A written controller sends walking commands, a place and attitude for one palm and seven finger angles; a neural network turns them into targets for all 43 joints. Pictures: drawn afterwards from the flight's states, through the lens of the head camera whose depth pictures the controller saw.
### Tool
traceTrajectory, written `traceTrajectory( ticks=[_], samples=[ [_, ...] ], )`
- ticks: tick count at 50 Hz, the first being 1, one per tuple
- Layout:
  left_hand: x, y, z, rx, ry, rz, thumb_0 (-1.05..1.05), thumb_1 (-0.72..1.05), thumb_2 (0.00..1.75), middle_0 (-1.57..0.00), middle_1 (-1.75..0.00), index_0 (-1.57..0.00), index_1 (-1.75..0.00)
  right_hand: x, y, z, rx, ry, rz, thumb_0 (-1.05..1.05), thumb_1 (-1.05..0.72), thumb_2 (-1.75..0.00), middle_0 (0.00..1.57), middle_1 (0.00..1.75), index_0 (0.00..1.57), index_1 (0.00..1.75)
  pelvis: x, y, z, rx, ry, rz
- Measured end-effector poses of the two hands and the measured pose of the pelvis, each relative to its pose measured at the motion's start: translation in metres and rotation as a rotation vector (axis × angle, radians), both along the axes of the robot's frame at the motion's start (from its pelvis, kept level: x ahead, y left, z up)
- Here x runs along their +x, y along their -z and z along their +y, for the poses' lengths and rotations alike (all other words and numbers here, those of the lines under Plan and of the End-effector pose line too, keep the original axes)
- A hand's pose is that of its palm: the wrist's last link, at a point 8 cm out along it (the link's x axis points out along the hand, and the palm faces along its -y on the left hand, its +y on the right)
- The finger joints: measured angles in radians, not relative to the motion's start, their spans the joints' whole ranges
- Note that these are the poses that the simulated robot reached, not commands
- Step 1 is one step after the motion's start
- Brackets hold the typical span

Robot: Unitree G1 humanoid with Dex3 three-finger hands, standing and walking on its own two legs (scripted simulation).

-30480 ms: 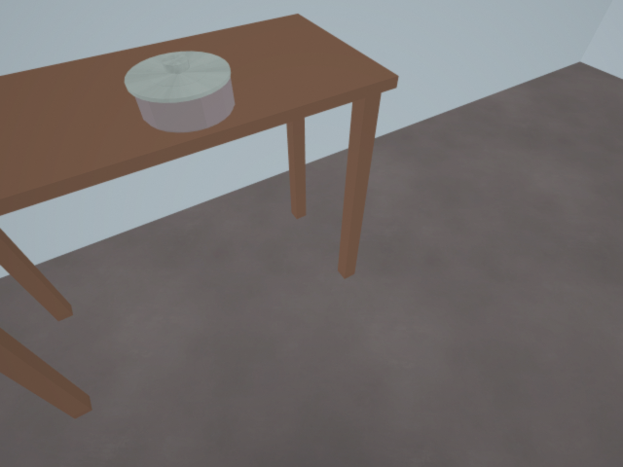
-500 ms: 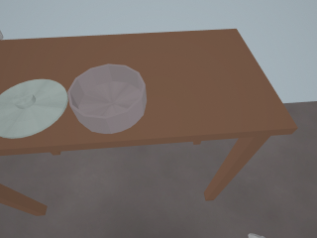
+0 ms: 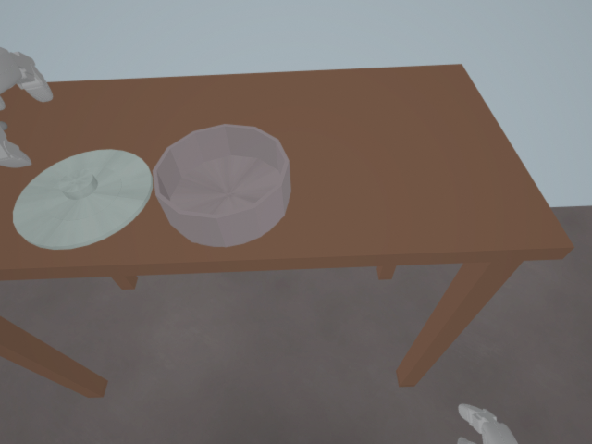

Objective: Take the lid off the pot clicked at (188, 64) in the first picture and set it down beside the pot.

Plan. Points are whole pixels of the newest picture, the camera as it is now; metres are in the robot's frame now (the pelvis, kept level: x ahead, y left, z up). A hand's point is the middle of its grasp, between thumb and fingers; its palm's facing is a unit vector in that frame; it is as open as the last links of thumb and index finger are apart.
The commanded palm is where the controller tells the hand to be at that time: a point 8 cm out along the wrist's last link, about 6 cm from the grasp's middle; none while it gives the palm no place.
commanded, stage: draw the hand back to the body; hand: left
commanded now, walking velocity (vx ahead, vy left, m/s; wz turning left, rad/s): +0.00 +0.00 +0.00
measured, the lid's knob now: (78, 184) +0.46 +0.34 +0.09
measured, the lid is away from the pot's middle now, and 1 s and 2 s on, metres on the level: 0.23 0.23 0.23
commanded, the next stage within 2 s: step back with the hand held close in 1.86 s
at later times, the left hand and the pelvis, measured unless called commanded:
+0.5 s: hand (20, 97) +0.38 +0.26 +0.29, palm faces +0.49 -0.84 -0.22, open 10.4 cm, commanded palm +0.31 +0.30 +0.30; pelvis +0.01 -0.03 +0.01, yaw -3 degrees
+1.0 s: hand (8, 160) +0.29 +0.23 +0.29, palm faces +0.51 -0.83 -0.23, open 8.1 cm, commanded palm +0.24 +0.26 +0.29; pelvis +0.01 -0.05 +0.01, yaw -2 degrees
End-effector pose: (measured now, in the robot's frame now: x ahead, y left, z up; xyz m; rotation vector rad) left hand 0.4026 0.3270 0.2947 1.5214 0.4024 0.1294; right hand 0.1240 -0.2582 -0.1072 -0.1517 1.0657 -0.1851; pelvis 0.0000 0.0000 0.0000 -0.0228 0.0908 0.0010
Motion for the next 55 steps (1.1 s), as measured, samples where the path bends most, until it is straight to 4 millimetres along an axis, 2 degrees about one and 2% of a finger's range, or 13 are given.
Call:
traceTrajectory(
  ticks=[5, 8, 11, 14, 17, 27, 34, 39, 45, 55],
  samples=[
    [-0.017, 0.004, 0.0, 0.0, -0.005, 0.009, 0.0, -0.12, 0.89, -0.49, -0.62, -0.49, -0.62, 0.017, -0.003, 0.008, 0.009, -0.045, -0.046, 0.01, -0.9, -0.9, 0.2, 0.3, 0.2, 0.3, -0.006, 0.0, 0.0, 0.0, -0.01, -0.016],
    [-0.025, 0.001, -0.008, -0.439, 0.144, -0.289, 0.0, -0.12, 0.89, -0.49, -0.62, -0.49, -0.63, 0.024, -0.009, 0.017, 0.006, -0.09, -0.113, 0.01, -0.91, -0.9, 0.2, 0.3, 0.2, 0.3, -0.008, -0.002, -0.002, 0.004, -0.006, -0.05],
    [-0.034, -0.001, -0.02, -0.746, 0.228, -0.592, 0.0, -0.12, 0.89, -0.49, -0.62, -0.49, -0.63, 0.025, -0.016, 0.024, 0.003, -0.12, -0.156, 0.01, -0.91, -0.9, 0.2, 0.3, 0.2, 0.3, -0.007, -0.004, -0.007, 0.01, 0.009, -0.076],
    [-0.042, 0.0, -0.026, -0.92, 0.236, -0.794, 0.0, -0.12, 0.89, -0.49, -0.62, -0.49, -0.62, 0.024, -0.021, 0.023, -0.006, -0.122, -0.18, 0.01, -0.9, -0.9, 0.21, 0.3, 0.2, 0.3, -0.003, -0.006, -0.013, 0.012, 0.023, -0.095],
    [-0.047, 0.001, -0.03, -1.005, 0.215, -0.91, 0.0, -0.09, 0.89, -0.48, -0.61, -0.48, -0.61, 0.021, -0.023, 0.015, -0.016, -0.108, -0.196, 0.01, -0.9, -0.9, 0.21, 0.3, 0.2, 0.3, 0.0, -0.006, -0.018, 0.012, 0.032, -0.108],
    [-0.073, 0.0, -0.033, -1.013, 0.164, -1.031, 0.0, 0.09, 0.89, -0.42, -0.55, -0.42, -0.55, 0.012, -0.016, -0.03, -0.055, -0.047, -0.172, 0.01, -0.9, -0.9, 0.21, 0.3, 0.2, 0.3, 0.012, -0.007, -0.033, 0.019, 0.049, -0.119],
    [-0.099, -0.001, -0.044, -0.978, 0.188, -1.055, 0.0, 0.26, 0.89, -0.37, -0.5, -0.38, -0.5, 0.026, -0.017, -0.047, -0.066, -0.046, -0.202, 0.01, -0.9, -0.9, 0.2, 0.3, 0.2, 0.3, 0.014, -0.007, -0.043, 0.023, 0.044, -0.129],
    [-0.117, -0.001, -0.054, -0.975, 0.213, -1.069, 0.0, 0.39, 0.89, -0.34, -0.46, -0.34, -0.46, 0.044, -0.022, -0.043, -0.054, -0.071, -0.259, 0.01, -0.9, -0.9, 0.2, 0.3, 0.2, 0.3, 0.013, -0.007, -0.047, 0.024, 0.041, -0.139],
    [-0.137, 0.001, -0.06, -0.966, 0.233, -1.078, 0.01, 0.54, 0.9, -0.3, -0.41, -0.3, -0.41, 0.062, -0.029, -0.03, -0.025, -0.103, -0.321, 0.01, -0.9, -0.9, 0.2, 0.3, 0.2, 0.3, 0.01, -0.007, -0.05, 0.025, 0.037, -0.15],
    [-0.167, 0.005, -0.066, -0.965, 0.256, -1.097, 0.01, 0.79, 0.9, -0.23, -0.33, -0.24, -0.34, 0.067, -0.032, -0.011, -0.003, -0.141, -0.346, 0.01, -0.9, -0.9, 0.21, 0.3, 0.2, 0.3, 0.006, -0.007, -0.048, 0.022, 0.034, -0.165]
  ],
)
